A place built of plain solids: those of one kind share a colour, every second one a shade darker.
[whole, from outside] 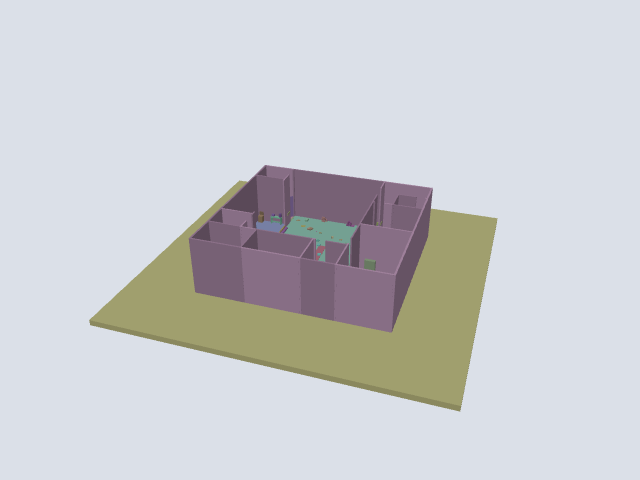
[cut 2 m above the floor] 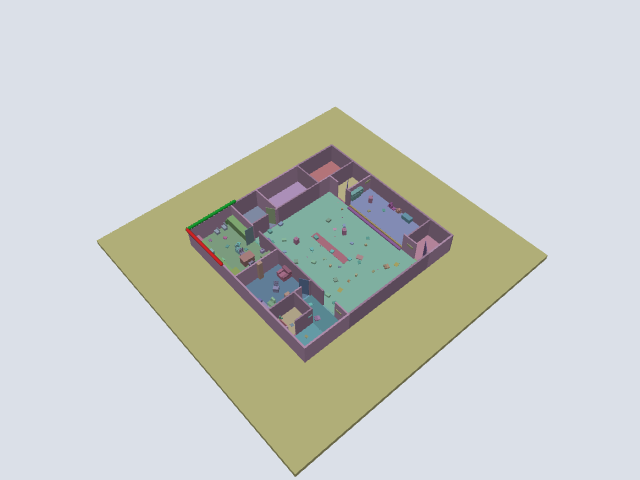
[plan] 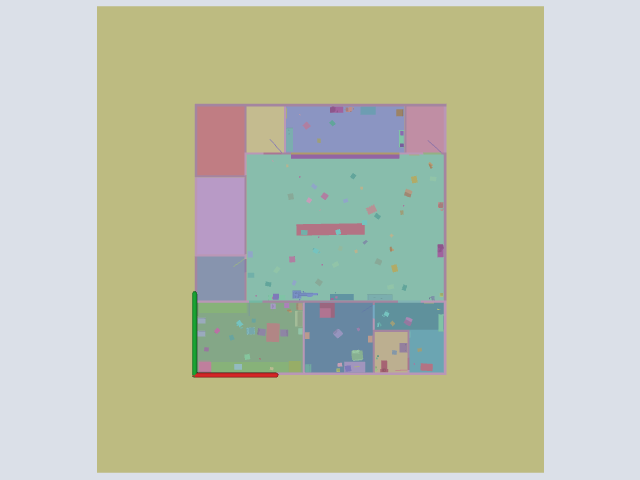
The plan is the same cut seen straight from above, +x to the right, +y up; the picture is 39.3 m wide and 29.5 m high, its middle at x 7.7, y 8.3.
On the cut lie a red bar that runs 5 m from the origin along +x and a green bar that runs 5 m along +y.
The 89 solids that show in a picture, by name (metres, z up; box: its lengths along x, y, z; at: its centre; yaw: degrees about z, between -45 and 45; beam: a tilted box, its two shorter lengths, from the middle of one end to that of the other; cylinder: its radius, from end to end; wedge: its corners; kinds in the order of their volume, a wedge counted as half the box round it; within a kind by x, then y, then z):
{
 "under_1": {"box": [27.47, 28.67, 0.5], "at": [7.74, 8.34, -0.33]},
 "wall_1": {"box": [0.16, 4.29, 5.39], "at": [0.08, 2.31, 2.39]},
 "wall_2": {"box": [0.16, 2.71, 5.39], "at": [0.08, 5.93, 2.39]},
 "wall_3": {"box": [0.16, 4.73, 5.39], "at": [0.08, 9.79, 2.39]},
 "wall_4": {"box": [0.16, 4.23, 5.39], "at": [0.08, 14.39, 2.39]},
 "wall_5": {"box": [3.19, 0.13, 5.39], "at": [1.59, 7.36, 2.39]},
 "wall_6": {"box": [3.19, 0.13, 5.39], "at": [1.59, 12.21, 2.39]},
 "wall_7": {"box": [3.34, 0.13, 5.39], "at": [1.67, 4.51, 2.39]},
 "wall_8": {"box": [0.13, 1.74, 5.39], "at": [3.12, 5.45, 2.39]},
 "wall_9": {"box": [0.13, 0.15, 5.39], "at": [3.12, 7.21, 2.39]},
 "wall_10": {"box": [0.13, 4.73, 5.39], "at": [3.12, 9.79, 2.39]},
 "wall_11": {"box": [0.13, 1.27, 5.39], "at": [3.12, 12.91, 2.39]},
 "wall_12": {"box": [0.13, 2.83, 5.39], "at": [3.12, 15.1, 2.39]},
 "wall_13": {"box": [1.17, 0.13, 5.39], "at": [3.65, 13.62, 2.39]},
 "wall_14": {"box": [0.13, 2.83, 5.39], "at": [5.55, 15.1, 2.39]},
 "wall_15": {"box": [0.58, 0.13, 5.39], "at": [5.63, 13.62, 2.39]},
 "wall_16": {"box": [0.13, 4.29, 5.39], "at": [6.71, 2.31, 2.39]},
 "wall_17": {"box": [15.47, 0.16, 5.39], "at": [7.74, 0.08, 2.39]},
 "wall_18": {"box": [15.47, 0.16, 5.39], "at": [7.74, 16.59, 2.39]},
 "wall_19": {"box": [8.33, 0.13, 5.39], "at": [8.32, 4.51, 2.39]},
 "wall_20": {"box": [0.13, 2.49, 5.39], "at": [11.01, 1.41, 2.39]},
 "wall_21": {"box": [0.13, 0.7, 5.39], "at": [11.01, 3.13, 2.39]},
 "wall_22": {"box": [0.13, 0.15, 5.39], "at": [11.01, 4.38, 2.39]},
 "wall_23": {"box": [2.26, 0.13, 5.39], "at": [12.07, 2.71, 2.39]},
 "wall_24": {"box": [0.13, 2.83, 5.39], "at": [12.95, 15.1, 2.39]},
 "wall_25": {"box": [0.13, 1.59, 5.39], "at": [13.13, 1.85, 2.39]},
 "wall_26": {"box": [1.46, 0.13, 5.39], "at": [13.32, 13.62, 2.39]},
 "wall_27": {"box": [1.58, 0.13, 5.39], "at": [14.68, 4.51, 2.39]},
 "wall_28": {"box": [0.32, 0.13, 5.39], "at": [15.31, 13.62, 2.39]},
 "wall_29": {"box": [0.16, 4.29, 5.39], "at": [15.39, 2.31, 2.39]},
 "wall_30": {"box": [0.16, 8.97, 5.39], "at": [15.39, 9.06, 2.39]},
 "wall_31": {"box": [0.16, 2.83, 5.39], "at": [15.39, 15.1, 2.39]},
 "floor_practice_room_1": {"box": [12.12, 8.97, 0.5], "at": [9.25, 9.06, -0.25]},
 "floor_band_tier_1": {"box": [7.27, 2.83, 0.77], "at": [9.25, 15.1, -0.12]},
 "floor_tea_room_1": {"box": [6.48, 4.29, 0.5], "at": [3.4, 2.31, -0.25]},
 "floor_committee_room_1": {"box": [4.17, 4.29, 0.5], "at": [8.86, 2.31, -0.25]},
 "floor_instrument_store_1": {"box": [2.9, 4.73, 0.5], "at": [1.61, 9.79, -0.25]},
 "floor_lobby_1": {"box": [4.24, 1.67, 0.5], "at": [13.19, 3.62, -0.25]},
 "floor_lobby_2": {"box": [2.11, 2.62, 0.5], "at": [14.26, 1.47, -0.25]},
 "floor_uniform_store_1": {"box": [2.9, 4.23, 0.5], "at": [1.61, 14.39, -0.25]},
 "floor_music_library_1": {"box": [2.9, 2.71, 0.5], "at": [1.61, 5.93, -0.25]},
 "floor_drum_store_1": {"box": [2.3, 2.83, 0.5], "at": [4.34, 15.1, -0.25]},
 "floor_stand_store_1": {"box": [2.3, 2.83, 0.5], "at": [14.16, 15.1, -0.25]},
 "floor_1": {"box": [2.0, 2.49, 0.5], "at": [12.07, 1.41, -0.25]},
 "counter_run_1": {"box": [2.93, 0.64, 0.038], "at": [1.74, 4.12, 0.9]},
 "counter_run_2": {"box": [2.93, 0.61, 0.78], "at": [1.74, 4.13, 0.49]},
 "counter_run_3": {"box": [4.76, 0.64, 0.038], "at": [3.39, 0.49, 0.9]},
 "fridge_1": {"box": [0.75, 0.7, 1.72], "at": [6.15, 0.52, 0.86]},
 "tall_cupboard_1": {"box": [0.47, 0.96, 0.89], "at": [6.39, 3.46, 0.44]},
 "tall_cupboard_2": {"box": [0.3, 0.92, 0.99], "at": [6.46, 3.46, 1.38]},
 "floor_gap_practice_room_band_tier_1": {"box": [6.67, 0.13, 0.77], "at": [9.26, 13.62, -0.12]},
 "kitchen_table_1": {"box": [0.71, 1.06, 0.72], "at": [4.81, 2.61, 0.36], "yaw": -2.3},
 "kitchen_table_2": {"box": [0.8, 1.15, 0.028], "at": [4.81, 2.61, 0.74], "yaw": -2.3},
 "armchair_club_1": {"box": [0.24, 0.87, 0.18], "at": [7.8, 3.96, 0.51]},
 "armchair_club_2": {"box": [0.92, 0.9, 0.35], "at": [8.14, 3.97, 0.24]},
 "armchair_club_3": {"box": [0.92, 0.33, 0.38], "at": [8.14, 4.27, 0.61]},
 "armchair_club_4": {"box": [0.24, 0.87, 0.18], "at": [8.48, 3.96, 0.51]},
 "range_flat_1": {"box": [0.76, 0.65, 0.94], "at": [0.63, 0.49, 0.47]},
 "cube_shelf_1": {"box": [1.46, 0.39, 0.76], "at": [9.04, 4.79, 0.38]},
 "practice_room_band_tier_tread_1": {"box": [6.67, 0.25, 0.18], "at": [9.26, 13.43, 0.04]},
 "rug_1": {"box": [4.2, 0.7, 0.08], "at": [8.35, 8.95, -0.03], "yaw": 0.8},
 "rug_2": {"box": [0.75, 0.45, 0.08], "at": [14.25, 0.48, -0.03], "yaw": -3.2},
 "billy_1": {"box": [0.28, 0.42, 2.02], "at": [6.92, 2.43, 1.01]},
 "trunk_1": {"box": [0.95, 0.5, 0.42], "at": [10.65, 16.24, 0.48]},
 "leaf_stand_store_door_1": {"box": [1.11, 0.05, 2.27], "at": [14.74, 14.05, 1.14], "yaw": -42.0},
 "stacking_chair_1": {"box": [0.42, 0.44, 0.67], "at": [12.6, 16.12, 0.6]},
 "console_1": {"box": [1.05, 0.3, 0.13], "at": [5.04, 4.76, 0.71]},
 "console_2": {"box": [0.3, 1.05, 0.13], "at": [12.7, 14.53, 0.98]},
 "console_3": {"box": [0.3, 1.05, 0.13], "at": [15.12, 3.21, 0.71]},
 "leaf_committee_room_door_1": {"box": [0.82, 0.05, 2.27], "at": [10.6, 4.08, 1.14], "yaw": 33.0},
 "leaf_music_library_door_1": {"box": [0.82, 0.05, 2.27], "at": [2.72, 6.9, 1.14], "yaw": 35.0},
 "leaf_tea_room_door_1": {"box": [0.05, 0.82, 2.27], "at": [3.34, 4.04, 1.14]},
 "floor_gap_lobby_practice_room_1": {"box": [1.4, 0.13, 0.5], "at": [13.19, 4.51, -0.25]},
 "floor_gap_drum_store_door_1": {"box": [1.11, 0.13, 0.5], "at": [4.78, 13.62, -0.25]},
 "floor_gap_stand_store_door_1": {"box": [1.11, 0.13, 0.5], "at": [14.6, 13.62, -0.25]},
 "hook_row_1": {"box": [0.41, 1.43, 0.08], "at": [5.84, 14.45, 1.49]},
 "hook_row_2": {"box": [1.47, 0.32, 0.033], "at": [11.4, 4.76, 1.24]},
 "dish_rack_1": {"box": [0.47, 0.35, 0.34], "at": [2.67, 0.5, 1.08]},
 "recycling_tote_1": {"box": [0.37, 0.5, 0.29], "at": [6.98, 0.42, 0.14]},
 "recycling_crate_1": {"box": [0.48, 0.36, 0.28], "at": [0.41, 2.54, 0.14]},
 "basin_slab_1": {"box": [0.47, 0.6, 0.13], "at": [12.82, 1.68, 0.74]},
 "office_chair_1": {"box": [0.7, 0.51, 0.09], "at": [9.99, 1.23, 0.66], "yaw": 4.4},
 "trestle_desk_1": {"box": [1.3, 0.65, 0.035], "at": [9.84, 0.49, 0.72]},
 "kitchen_chair_1": {"box": [0.43, 0.43, 0.06], "at": [4.15, 2.64, 0.42], "yaw": -7.7},
 "kitchen_chair_2": {"box": [0.43, 0.43, 0.06], "at": [5.47, 2.58, 0.42]},
 "bike_bits_1": {"box": [0.58, 0.44, 0.08], "at": [10.87, 10.16, 0.04], "yaw": 25.6},
 "wc_1": {"box": [0.38, 0.54, 0.09], "at": [11.64, 0.62, 0.4]},
 "papers_1": {"box": [0.35, 0.44, 0.08], "at": [12.29, 6.56, -0.03], "yaw": 14.4},
 "chair_ladder_1": {"box": [0.47, 0.39, 0.04], "at": [8.83, 2.53, 0.43], "yaw": 42.4}
}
